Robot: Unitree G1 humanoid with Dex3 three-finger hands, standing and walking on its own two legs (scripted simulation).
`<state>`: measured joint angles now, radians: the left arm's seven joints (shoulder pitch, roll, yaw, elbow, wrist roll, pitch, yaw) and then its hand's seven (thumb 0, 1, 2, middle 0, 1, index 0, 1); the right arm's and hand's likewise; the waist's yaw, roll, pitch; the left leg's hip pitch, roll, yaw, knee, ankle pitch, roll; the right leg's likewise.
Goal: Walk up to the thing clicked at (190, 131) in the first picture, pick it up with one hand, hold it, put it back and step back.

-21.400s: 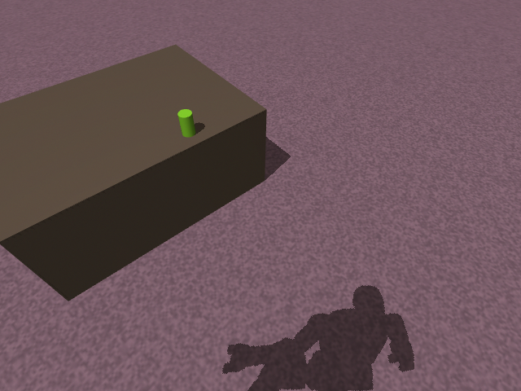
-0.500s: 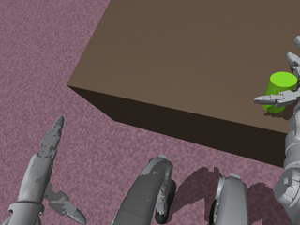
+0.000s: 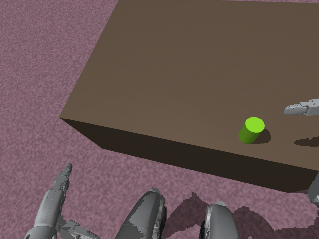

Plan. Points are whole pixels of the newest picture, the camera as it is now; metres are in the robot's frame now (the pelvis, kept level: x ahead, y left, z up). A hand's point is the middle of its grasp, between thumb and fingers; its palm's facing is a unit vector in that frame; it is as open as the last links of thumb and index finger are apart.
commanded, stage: home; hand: right
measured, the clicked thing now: (250, 131) +0.45 -0.18 -0.17
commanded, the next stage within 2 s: none
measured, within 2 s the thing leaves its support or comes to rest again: neither
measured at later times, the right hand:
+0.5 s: hand (304, 149) +0.35 -0.24 +0.00, palm faces +0.17 +0.95 -0.25, open 17.0 cm
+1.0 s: hand (276, 229) +0.19 -0.17 +0.00, palm faces +0.17 +0.94 -0.28, open 17.2 cm
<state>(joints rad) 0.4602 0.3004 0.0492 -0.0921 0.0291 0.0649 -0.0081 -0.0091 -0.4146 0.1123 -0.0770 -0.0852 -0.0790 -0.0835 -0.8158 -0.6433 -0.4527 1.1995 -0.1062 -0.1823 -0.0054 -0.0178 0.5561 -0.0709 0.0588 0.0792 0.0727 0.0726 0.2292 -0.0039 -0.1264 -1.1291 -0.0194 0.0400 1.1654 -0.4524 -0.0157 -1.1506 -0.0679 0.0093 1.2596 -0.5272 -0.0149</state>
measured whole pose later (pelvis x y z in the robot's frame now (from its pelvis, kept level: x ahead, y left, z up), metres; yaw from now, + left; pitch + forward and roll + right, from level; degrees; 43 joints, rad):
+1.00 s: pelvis +0.03 +0.02 +0.06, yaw -4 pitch +7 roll +1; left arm 0.29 0.21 -0.02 0.46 -0.04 0.00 0.14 0.01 0.88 0.89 -0.20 -0.30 -0.20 -0.30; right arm 0.44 -0.21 0.01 0.09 0.03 0.15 -0.14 -0.01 0.49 -0.09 0.06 0.07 0.06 0.06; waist 0.01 -0.03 -0.07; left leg -0.58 0.01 0.05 0.88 -0.42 0.00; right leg -0.58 -0.03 0.01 0.91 -0.45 0.01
